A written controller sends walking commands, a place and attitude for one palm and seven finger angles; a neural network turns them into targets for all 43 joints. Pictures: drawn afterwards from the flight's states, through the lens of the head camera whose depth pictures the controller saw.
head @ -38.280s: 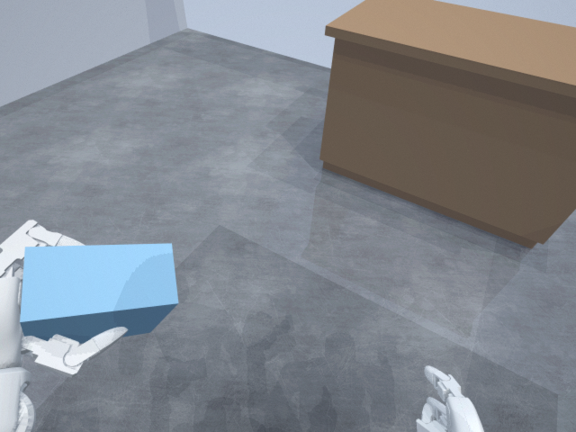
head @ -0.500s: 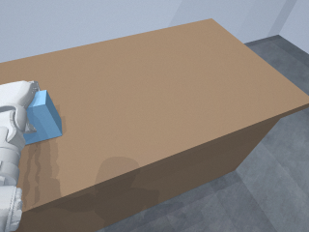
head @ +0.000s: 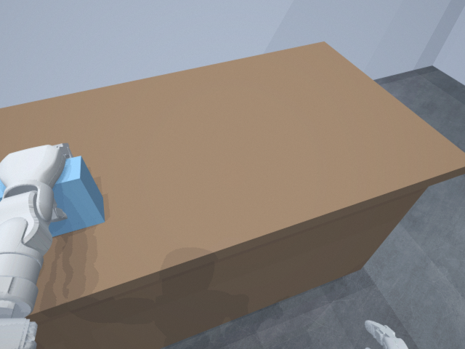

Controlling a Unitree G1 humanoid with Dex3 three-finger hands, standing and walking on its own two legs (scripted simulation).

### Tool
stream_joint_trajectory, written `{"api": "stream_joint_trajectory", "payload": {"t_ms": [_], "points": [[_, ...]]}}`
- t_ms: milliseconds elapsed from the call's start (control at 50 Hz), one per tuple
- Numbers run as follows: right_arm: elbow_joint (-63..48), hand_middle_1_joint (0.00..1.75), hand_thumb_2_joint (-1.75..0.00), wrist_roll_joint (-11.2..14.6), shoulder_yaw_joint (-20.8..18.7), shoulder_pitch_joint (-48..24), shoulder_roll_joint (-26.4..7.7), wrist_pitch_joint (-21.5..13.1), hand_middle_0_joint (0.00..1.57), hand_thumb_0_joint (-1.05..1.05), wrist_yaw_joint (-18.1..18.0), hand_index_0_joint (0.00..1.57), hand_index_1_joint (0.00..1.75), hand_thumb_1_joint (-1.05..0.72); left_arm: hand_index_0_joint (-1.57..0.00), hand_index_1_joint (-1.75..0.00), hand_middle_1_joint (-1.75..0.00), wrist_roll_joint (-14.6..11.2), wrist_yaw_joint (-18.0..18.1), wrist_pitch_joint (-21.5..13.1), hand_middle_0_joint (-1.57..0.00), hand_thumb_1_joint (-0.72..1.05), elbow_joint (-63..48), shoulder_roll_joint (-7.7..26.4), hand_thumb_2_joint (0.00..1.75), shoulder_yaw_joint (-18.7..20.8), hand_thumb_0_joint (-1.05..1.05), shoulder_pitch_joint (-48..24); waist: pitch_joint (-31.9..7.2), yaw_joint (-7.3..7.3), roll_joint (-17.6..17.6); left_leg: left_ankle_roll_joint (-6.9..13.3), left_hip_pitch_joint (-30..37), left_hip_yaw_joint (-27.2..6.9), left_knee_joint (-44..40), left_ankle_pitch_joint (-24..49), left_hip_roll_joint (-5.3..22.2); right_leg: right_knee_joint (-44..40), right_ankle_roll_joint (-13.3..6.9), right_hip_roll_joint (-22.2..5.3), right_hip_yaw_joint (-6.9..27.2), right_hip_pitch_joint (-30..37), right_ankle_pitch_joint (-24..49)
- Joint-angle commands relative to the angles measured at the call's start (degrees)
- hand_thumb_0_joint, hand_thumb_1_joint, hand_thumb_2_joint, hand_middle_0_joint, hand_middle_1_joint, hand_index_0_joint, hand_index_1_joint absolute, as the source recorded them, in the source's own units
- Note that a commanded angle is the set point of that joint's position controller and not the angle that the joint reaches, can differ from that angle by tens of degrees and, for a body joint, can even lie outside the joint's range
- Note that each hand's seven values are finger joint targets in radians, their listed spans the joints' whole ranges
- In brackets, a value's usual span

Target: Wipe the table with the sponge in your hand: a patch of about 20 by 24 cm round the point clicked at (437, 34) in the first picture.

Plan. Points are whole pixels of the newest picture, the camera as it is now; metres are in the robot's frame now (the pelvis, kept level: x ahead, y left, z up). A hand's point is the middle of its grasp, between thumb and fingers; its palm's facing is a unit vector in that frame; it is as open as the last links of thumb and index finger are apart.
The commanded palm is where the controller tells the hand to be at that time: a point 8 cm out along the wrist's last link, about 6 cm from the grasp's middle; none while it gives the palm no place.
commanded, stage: wipe back along the first lane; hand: left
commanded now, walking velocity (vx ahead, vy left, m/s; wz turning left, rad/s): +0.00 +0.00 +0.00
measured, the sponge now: (60, 207) +0.34 +0.37 +0.04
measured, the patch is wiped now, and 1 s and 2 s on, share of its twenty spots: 1.00 1.00 1.00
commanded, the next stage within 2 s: lift the sponge slowly off the table in 0.56 s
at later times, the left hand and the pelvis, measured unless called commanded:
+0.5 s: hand (37, 214) +0.29 +0.36 +0.09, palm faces +0.00 -0.03 -1.00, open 10.7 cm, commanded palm +0.25 +0.34 +0.12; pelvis +0.00 +0.01 +0.00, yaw +0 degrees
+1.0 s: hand (39, 223) +0.27 +0.34 +0.09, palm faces -0.02 -0.04 -1.00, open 10.6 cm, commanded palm +0.25 +0.33 +0.14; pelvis +0.00 +0.01 +0.00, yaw +1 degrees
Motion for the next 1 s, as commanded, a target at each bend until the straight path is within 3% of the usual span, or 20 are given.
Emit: {"api": "stream_joint_trajectory", "payload": {"t_ms": [0,60,80,120,200,220,300,360,480,520,560,620,640,720,760,820,860,900,920,980], "points": [[-7.57,0.3,-0.9,-0.13,-2.27,-4.22,-7.8,-2.57,0.2,0.0,-1.0,0.2,0.3,-0.9,-1.2,-1.6,-1.6,-0.41,-2.51,0.29,-1.2,0.1,-6.06,11.76,1.3,1.79,0.0,-6.11,-9.61,0.16,-4.23,0.89,0.86,-0.57,-2.86,21.24,-0.75,-0.78,-4.04,1.04,0.85,11.39,18.81],[-7.34,0.3,-0.9,-0.11,-2.54,-3.92,-7.79,-2.76,0.2,0.0,-1.05,0.2,0.3,-0.9,-1.2,-1.6,-1.6,-0.51,-2.33,0.95,-1.2,0.1,-6.85,12.5,1.3,2.89,0.0,-2.08,-10.01,0.55,-4.74,0.83,1.25,-0.21,-2.4,21.58,-1.01,-0.36,-3.78,1.02,0.54,12.52,19.8],[-7.87,0.3,-0.9,-0.19,-2.52,-4.28,-7.58,-2.91,0.2,0.0,-0.98,0.2,0.3,-0.9,-1.2,-1.6,-1.6,-0.85,-2.41,0.98,-1.2,0.1,-8.19,10.99,1.3,2.02,0.0,-0.63,-10.14,0.63,-4.89,0.86,1.38,-0.16,-2.31,22.2,-1.05,-0.24,-3.72,0.96,0.49,12.96,20.87],[-7.85,0.3,-0.9,-0.3,-2.55,-4.71,-7.7,-3.03,0.2,0.0,-1.07,0.2,0.3,-0.9,-1.2,-1.6,-1.6,-1.65,-2.51,0.94,-1.2,0.1,-9.9,12.95,1.3,4.35,0.0,2.0,-11.65,1.1,-4.76,0.92,1.82,-0.14,-2.01,23.19,-1.1,0.19,-3.61,0.71,0.98,14.98,23.33],[-8.64,0.3,-0.9,-0.24,-2.39,-6.73,-7.49,-3.37,0.2,0.0,-1.01,0.2,0.3,-0.9,-1.2,-1.6,-1.6,-2.79,-2.63,1.25,-1.2,0.1,-14.7,12.97,1.3,5.73,0.0,5.84,-10.67,1.7,-4.49,0.86,1.67,-0.57,-2.41,23.83,-0.91,0.21,-3.67,0.65,1.18,15.31,23.66],[-8.76,0.3,-0.9,-0.23,-2.53,-6.31,-7.26,-3.41,0.2,0.0,-0.92,0.2,0.3,-0.9,-1.2,-1.6,-1.6,-3.16,-2.48,1.85,-1.2,0.1,-14.7,11.32,1.3,4.86,0.0,8.82,-10.36,1.81,-4.76,0.88,2.16,-0.34,-2.19,23.68,-0.98,0.3,-3.41,0.64,0.58,15.38,23.41],[-9.13,0.3,-0.9,-0.21,-2.33,-8.22,-7.27,-3.68,0.2,0.0,-0.98,0.2,0.3,-0.9,-1.2,-1.6,-1.6,-4.1,-2.38,2.63,-1.2,0.1,-19.25,12.35,1.3,6.64,0.0,11.1,-9.02,2.25,-4.21,0.75,2.34,-0.82,-2.86,23.69,-0.72,-0.13,-3.58,0.64,0.91,15.19,22.47],[-9.13,0.3,-0.9,-0.11,-2.26,-8.75,-7.01,-3.74,0.2,0.0,-0.93,0.2,0.3,-0.9,-1.2,-1.6,-1.6,-4.32,-2.43,4.1,-1.2,0.1,-20.88,8.82,1.3,3.62,0.0,13.0,-6.7,1.78,-4.3,0.55,2.77,-0.9,-3.32,22.46,-0.53,-0.69,-3.39,0.86,-0.03,13.48,19.48],[-9.08,0.3,-0.9,-0.3,-1.95,-9.86,-6.85,-4.11,0.2,0.0,-1.29,0.2,0.3,-0.9,-1.2,-1.6,-1.6,-4.23,-2.54,6.19,-1.2,0.1,-23.7,7.73,1.3,2.55,0.0,12.64,-5.34,1.63,-5.06,0.38,3.66,-1.34,-4.57,20.7,-0.24,-1.78,-3.48,1.06,-0.44,12.82,15.58],[-9.55,0.3,-0.9,-0.34,-1.89,-10.4,-6.48,-4.52,0.2,0.0,-1.18,0.2,0.3,-0.9,-1.2,-1.6,-1.6,-4.17,-2.7,6.35,-1.2,0.1,-25.83,6.74,1.3,2.06,0.0,13.94,-6.48,2.03,-3.67,0.4,4.98,-1.8,-4.46,22.45,-0.02,-1.56,-3.71,1.1,-0.49,13.25,15.6],[-9.89,0.3,-0.9,-0.35,-1.85,-10.89,-5.98,-4.81,0.2,0.0,-0.83,0.2,0.3,-0.9,-1.2,-1.6,-1.6,-4.5,-2.76,6.65,-1.2,0.1,-27.33,3.42,1.3,-0.12,0.0,17.35,-5.97,2.22,-3.38,0.11,5.62,-2.04,-4.73,22.66,0.3,-1.84,-3.66,1.16,-0.98,12.83,14.69],[-10.04,0.3,-0.9,-0.59,-1.59,-11.44,-5.95,-5.03,0.2,0.0,-0.92,0.2,0.3,-0.9,-1.2,-1.6,-1.6,-4.37,-2.6,7.08,-1.2,0.1,-29.38,3.97,1.3,0.21,0.0,15.99,-6.67,2.14,-3.24,0.19,6.09,-2.17,-4.86,22.22,0.41,-1.95,-3.75,1.25,-0.72,12.99,14.1],[-9.41,0.3,-0.9,-0.54,-1.47,-11.35,-6.06,-4.86,0.2,0.0,-1.07,0.2,0.3,-0.9,-1.2,-1.6,-1.6,-4.01,-2.48,7.51,-1.2,0.1,-27.64,3.99,1.3,-0.12,0.0,14.14,-4.29,1.49,-4.49,-0.07,5.11,-2.2,-5.32,21.04,0.54,-2.39,-3.78,1.45,-0.94,11.71,12.98],[-9.87,0.3,-0.9,-0.67,-1.27,-12.47,-5.82,-5.19,0.2,0.0,-1.55,0.2,0.3,-0.9,-1.2,-1.6,-1.6,-3.52,-2.21,8.42,-1.2,0.1,-30.79,5.85,1.3,0.78,0.0,9.86,-5.6,2.18,-2.4,0.16,6.42,-2.53,-6.0,21.17,0.27,-2.67,-4.04,1.33,-0.82,12.99,11.69],[-9.0,0.3,-0.9,-0.7,-1.08,-12.26,-5.85,-4.97,0.2,0.0,-1.79,0.2,0.3,-0.9,-1.2,-1.6,-1.6,-3.19,-2.39,9.0,-1.2,0.1,-28.77,5.58,1.3,0.15,0.0,8.28,-4.78,1.64,-3.71,-0.01,6.36,-2.46,-6.28,20.97,0.28,-3.17,-4.01,1.41,-0.99,12.61,11.71],[-9.45,0.3,-0.9,-0.85,-0.87,-12.68,-5.62,-5.44,0.2,0.0,-1.95,0.2,0.3,-0.9,-1.2,-1.6,-1.6,-2.51,-2.78,8.53,-1.2,0.1,-32.35,6.82,1.3,0.23,0.0,4.31,-7.75,1.85,-1.61,0.18,8.21,-2.8,-6.41,22.61,0.24,-3.05,-4.23,1.36,-0.77,13.97,12.12],[-9.46,0.3,-0.9,-1.02,-0.91,-12.56,-5.3,-5.57,0.2,0.0,-1.79,0.2,0.3,-0.9,-1.2,-1.6,-1.6,-2.66,-3.02,8.33,-1.2,0.1,-32.43,5.05,1.3,-0.97,0.0,6.04,-7.32,1.94,-0.48,0.02,8.75,-2.85,-6.55,23.94,0.25,-3.4,-4.32,1.4,-0.99,14.33,12.97],[-10.13,0.3,-0.9,-1.06,-0.63,-13.67,-5.29,-5.91,0.2,0.0,-1.69,0.2,0.3,-0.9,-1.2,-1.6,-1.6,-2.78,-3.26,7.37,-1.2,0.1,-35.64,8.1,1.3,1.93,0.0,6.11,-9.42,2.67,0.05,0.13,9.34,-3.28,-6.59,25.48,0.27,-3.28,-4.59,1.5,-0.01,16.42,14.52],[-10.1,0.3,-0.9,-1.27,-0.82,-12.94,-5.04,-6.11,0.2,0.0,-1.76,0.2,0.3,-0.9,-1.2,-1.6,-1.6,-2.63,-3.25,7.44,-1.2,0.1,-36.09,6.51,1.3,0.39,0.0,6.3,-10.31,2.51,-0.11,0.38,10.12,-2.95,-6.09,26.52,0.09,-3.01,-4.38,1.26,-0.51,16.59,15.5],[-9.11,0.3,-0.9,-1.25,-0.94,-12.7,-5.31,-5.71,0.2,0.0,-1.92,0.2,0.3,-0.9,-1.2,-1.6,-1.6,-2.78,-3.32,7.57,-1.2,0.1,-34.7,7.0,1.3,0.8,0.0,5.01,-7.42,1.95,-1.78,0.23,9.22,-2.67,-6.86,24.56,0.15,-3.9,-4.15,1.42,-0.81,15.33,14.37]]}}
